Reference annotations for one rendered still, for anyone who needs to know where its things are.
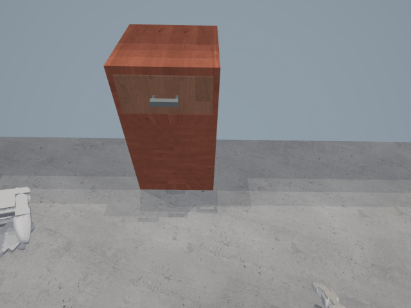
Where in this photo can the robot right hand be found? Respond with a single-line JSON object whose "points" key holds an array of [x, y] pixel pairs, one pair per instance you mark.
{"points": [[328, 296]]}

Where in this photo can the handle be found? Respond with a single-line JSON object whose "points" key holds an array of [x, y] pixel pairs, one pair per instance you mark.
{"points": [[156, 102]]}

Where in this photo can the robot left hand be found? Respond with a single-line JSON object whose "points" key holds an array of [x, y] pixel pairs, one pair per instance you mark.
{"points": [[15, 219]]}

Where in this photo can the drawer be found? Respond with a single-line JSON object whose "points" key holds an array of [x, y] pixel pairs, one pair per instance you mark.
{"points": [[195, 93]]}

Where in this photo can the cabinet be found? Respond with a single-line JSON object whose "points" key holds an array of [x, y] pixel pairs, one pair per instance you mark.
{"points": [[169, 151]]}

